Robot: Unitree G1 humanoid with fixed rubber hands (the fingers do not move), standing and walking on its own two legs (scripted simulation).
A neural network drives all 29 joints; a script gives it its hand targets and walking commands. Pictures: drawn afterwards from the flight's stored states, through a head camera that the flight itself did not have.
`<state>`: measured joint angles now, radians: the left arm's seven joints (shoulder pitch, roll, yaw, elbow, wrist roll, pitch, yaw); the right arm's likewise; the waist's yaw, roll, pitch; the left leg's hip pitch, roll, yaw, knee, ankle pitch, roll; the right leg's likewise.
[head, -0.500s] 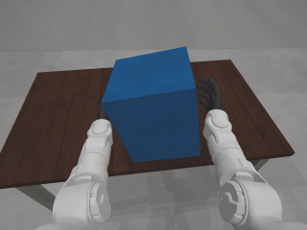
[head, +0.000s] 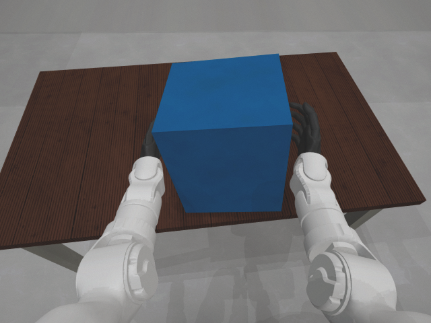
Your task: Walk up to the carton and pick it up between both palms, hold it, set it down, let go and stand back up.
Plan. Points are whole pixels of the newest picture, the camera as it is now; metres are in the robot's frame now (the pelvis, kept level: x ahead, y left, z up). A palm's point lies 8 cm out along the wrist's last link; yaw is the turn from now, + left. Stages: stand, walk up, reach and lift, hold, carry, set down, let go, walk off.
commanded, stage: set down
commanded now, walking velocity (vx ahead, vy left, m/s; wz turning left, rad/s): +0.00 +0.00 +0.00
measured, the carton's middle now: (228, 139) +0.47 +0.00 +0.03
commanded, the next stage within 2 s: none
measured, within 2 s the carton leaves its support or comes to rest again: rests again in 1.52 s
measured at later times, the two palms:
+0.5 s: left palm (153, 157) +0.42 +0.15 +0.03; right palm (309, 150) +0.41 -0.15 +0.06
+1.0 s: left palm (153, 157) +0.42 +0.15 +0.03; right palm (310, 152) +0.41 -0.15 +0.06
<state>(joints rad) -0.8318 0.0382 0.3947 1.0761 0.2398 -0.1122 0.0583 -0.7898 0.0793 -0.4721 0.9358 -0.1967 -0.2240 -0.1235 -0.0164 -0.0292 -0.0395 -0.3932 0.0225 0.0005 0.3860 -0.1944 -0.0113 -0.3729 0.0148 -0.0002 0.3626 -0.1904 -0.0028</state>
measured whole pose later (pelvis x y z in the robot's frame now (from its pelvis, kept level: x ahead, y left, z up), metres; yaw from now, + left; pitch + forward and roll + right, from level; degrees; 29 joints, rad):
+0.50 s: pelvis +0.00 +0.00 +0.00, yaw +0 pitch +12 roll +0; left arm -0.87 0.04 0.46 1.17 0.24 -0.19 0.04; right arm -0.79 0.09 -0.53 0.94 -0.26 -0.23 -0.09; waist -0.02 -0.03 -0.04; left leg -0.40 0.02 0.00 0.39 -0.19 -0.01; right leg -0.38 0.01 0.00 0.36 -0.19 0.00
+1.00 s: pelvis +0.00 +0.00 +0.00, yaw +0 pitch +12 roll +0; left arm -0.88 0.04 0.51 1.20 0.27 -0.22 0.01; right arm -0.79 0.09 -0.58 0.94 -0.30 -0.23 -0.07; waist -0.02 -0.03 -0.04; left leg -0.41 0.02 0.00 0.39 -0.19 -0.01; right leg -0.39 0.01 0.00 0.36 -0.19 0.00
